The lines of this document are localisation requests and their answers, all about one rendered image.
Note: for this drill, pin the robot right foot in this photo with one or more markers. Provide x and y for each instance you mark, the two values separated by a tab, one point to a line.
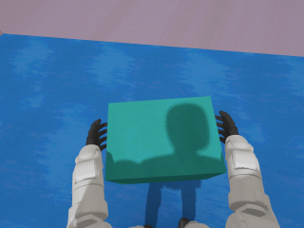
183	222

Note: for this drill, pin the robot left forearm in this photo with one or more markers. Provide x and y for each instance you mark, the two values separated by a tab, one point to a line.
88	189

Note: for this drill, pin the robot right upper arm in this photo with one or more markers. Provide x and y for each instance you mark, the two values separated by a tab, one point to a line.
243	220

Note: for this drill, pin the carton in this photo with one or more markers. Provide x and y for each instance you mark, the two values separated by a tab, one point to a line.
162	140

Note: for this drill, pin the robot right hand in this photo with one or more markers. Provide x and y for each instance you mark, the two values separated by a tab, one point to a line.
228	126

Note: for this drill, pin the robot left hand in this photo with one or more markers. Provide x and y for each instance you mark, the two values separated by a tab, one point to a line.
94	134

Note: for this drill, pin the robot right forearm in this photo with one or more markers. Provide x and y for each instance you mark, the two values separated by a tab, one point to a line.
246	185

